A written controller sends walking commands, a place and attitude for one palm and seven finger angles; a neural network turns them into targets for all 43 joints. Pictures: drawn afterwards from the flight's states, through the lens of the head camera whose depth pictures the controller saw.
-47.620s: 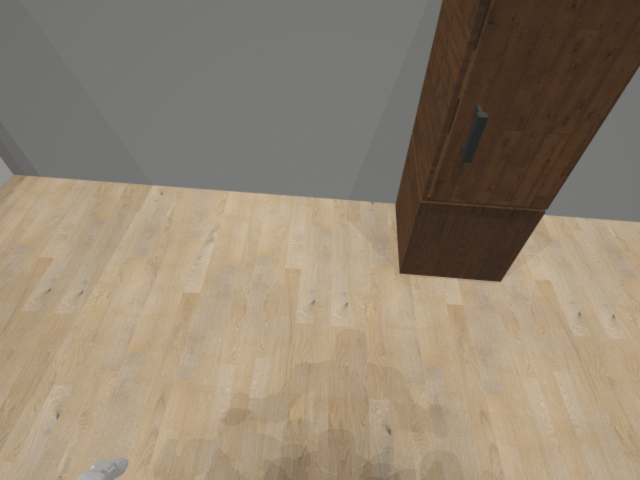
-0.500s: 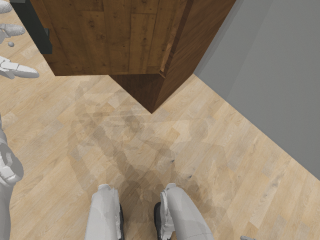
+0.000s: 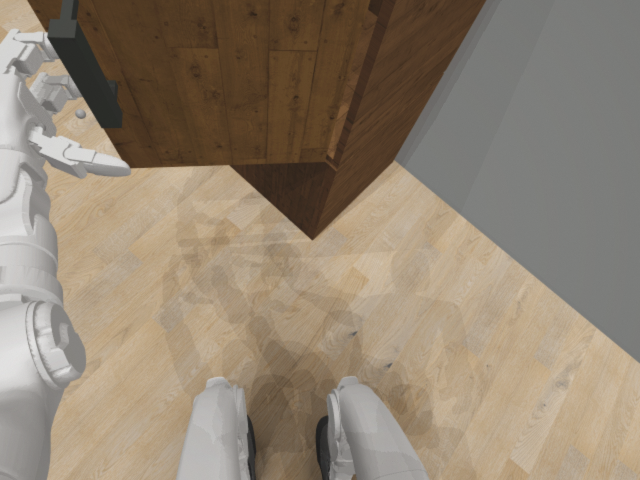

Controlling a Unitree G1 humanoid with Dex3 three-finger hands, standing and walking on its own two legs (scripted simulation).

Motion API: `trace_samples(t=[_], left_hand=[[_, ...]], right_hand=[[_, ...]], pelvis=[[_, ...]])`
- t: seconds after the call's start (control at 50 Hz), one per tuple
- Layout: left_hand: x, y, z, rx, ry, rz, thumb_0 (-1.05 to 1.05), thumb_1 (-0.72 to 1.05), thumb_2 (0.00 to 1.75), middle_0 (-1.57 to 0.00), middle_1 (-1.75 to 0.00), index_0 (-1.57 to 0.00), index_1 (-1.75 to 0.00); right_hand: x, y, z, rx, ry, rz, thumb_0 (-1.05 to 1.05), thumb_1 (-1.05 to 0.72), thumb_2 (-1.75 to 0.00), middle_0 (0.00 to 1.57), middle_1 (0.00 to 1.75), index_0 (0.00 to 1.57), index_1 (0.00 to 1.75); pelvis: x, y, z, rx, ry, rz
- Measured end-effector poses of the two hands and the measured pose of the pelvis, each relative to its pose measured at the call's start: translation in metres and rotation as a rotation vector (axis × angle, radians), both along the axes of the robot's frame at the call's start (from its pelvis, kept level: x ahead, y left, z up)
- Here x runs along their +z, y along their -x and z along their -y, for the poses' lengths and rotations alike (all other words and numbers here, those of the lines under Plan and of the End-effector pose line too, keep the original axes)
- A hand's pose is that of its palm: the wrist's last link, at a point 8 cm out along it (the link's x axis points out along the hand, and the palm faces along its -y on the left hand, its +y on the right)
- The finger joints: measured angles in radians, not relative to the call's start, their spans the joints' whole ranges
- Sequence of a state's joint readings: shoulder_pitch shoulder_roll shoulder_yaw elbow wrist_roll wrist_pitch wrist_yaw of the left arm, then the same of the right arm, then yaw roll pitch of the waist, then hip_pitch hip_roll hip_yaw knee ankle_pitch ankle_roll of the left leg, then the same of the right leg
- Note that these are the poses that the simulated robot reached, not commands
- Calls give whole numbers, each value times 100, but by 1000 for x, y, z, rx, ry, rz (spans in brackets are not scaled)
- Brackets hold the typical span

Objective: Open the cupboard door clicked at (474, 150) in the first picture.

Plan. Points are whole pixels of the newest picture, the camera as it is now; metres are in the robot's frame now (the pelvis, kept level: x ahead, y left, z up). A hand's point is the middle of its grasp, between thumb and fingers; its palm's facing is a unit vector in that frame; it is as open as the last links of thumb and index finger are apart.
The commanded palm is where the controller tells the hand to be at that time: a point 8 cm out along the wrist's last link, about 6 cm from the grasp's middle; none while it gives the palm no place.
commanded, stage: slide the fingers in behind the handle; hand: left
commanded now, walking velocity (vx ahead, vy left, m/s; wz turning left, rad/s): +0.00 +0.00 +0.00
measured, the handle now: (92, 66) +0.58 +0.23 +0.05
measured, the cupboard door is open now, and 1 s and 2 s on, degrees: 50 50 59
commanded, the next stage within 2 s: close the thumb around the handle in 0.72 s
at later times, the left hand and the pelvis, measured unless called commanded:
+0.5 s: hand (110, 109) +0.53 +0.21 +0.05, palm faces +0.08 -1.00 -0.03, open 14.0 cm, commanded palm +0.51 +0.24 +0.05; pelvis +0.00 -0.01 +0.00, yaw +0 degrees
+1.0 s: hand (110, 112) +0.52 +0.21 +0.05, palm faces +0.08 -1.00 -0.03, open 13.2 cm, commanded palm +0.50 +0.24 +0.05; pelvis +0.00 -0.01 +0.00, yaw +1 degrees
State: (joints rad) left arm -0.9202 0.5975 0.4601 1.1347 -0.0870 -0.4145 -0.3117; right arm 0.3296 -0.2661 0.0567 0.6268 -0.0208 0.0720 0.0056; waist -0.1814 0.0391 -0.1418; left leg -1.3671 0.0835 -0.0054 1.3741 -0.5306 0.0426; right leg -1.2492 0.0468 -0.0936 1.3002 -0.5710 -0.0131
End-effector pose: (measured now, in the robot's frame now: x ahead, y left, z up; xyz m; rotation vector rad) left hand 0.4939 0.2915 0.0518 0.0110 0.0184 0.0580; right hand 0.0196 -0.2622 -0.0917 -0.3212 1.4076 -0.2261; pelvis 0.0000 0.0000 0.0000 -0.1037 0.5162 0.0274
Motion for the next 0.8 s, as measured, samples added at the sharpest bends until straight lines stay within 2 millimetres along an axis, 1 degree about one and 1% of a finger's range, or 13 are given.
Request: trace_samples(t=[0.08, 0.14, 0.22, 0.38, 0.48, 0.62, 0.8], left_hand=[[-2, -1, 4, 12, 1, -10, -1, -50, 30, -30, -120, -30, -120], [0, -2, 8, 12, -8, 7, -1, -50, 30, -30, -120, -30, -120], [2, -3, 15, 6, -8, 17, -1, -50, 30, -30, -120, -30, -120], [-2, -4, 27, 13, -6, -3, -1, -50, 30, -30, -120, -30, -120], [-1, -7, 29, 20, -17, 6, -1, -50, 30, -30, -120, -30, -120], [-2, -6, 26, 23, -19, -5, -1, -50, 30, -30, -120, -30, -120], [1, -3, 29, 16, -15, 6, -1, -50, 30, -30, -120, -30, -120]], right_hand=[[0, -2, 1, 4, -3, 11, 0, -90, -90, 20, 30, 20, 30], [-1, -3, 2, 4, -3, 15, 0, -90, -90, 20, 30, 20, 30], [-3, -2, 3, 1, -8, 10, 0, -90, -90, 20, 30, 20, 30], [-5, 1, 4, -5, -20, 5, 0, -90, -90, 20, 30, 20, 30], [-6, 4, 5, -13, -22, 2, 0, -90, -90, 20, 30, 20, 30], [-7, 7, 7, -20, -25, -9, 0, -90, -90, 20, 30, 20, 30], [-6, 3, 10, -15, -23, -10, 0, -90, -90, 20, 30, 20, 30]], pelvis=[[0, 0, 1, 0, -2, 3], [-1, 0, 2, 0, -4, 1], [-1, 0, 3, 1, -6, 3], [-1, 0, 6, 0, -11, 3], [-2, 0, 8, -3, -13, 1], [-2, 0, 10, -5, -17, 1], [0, -2, 11, -2, -18, 3]])
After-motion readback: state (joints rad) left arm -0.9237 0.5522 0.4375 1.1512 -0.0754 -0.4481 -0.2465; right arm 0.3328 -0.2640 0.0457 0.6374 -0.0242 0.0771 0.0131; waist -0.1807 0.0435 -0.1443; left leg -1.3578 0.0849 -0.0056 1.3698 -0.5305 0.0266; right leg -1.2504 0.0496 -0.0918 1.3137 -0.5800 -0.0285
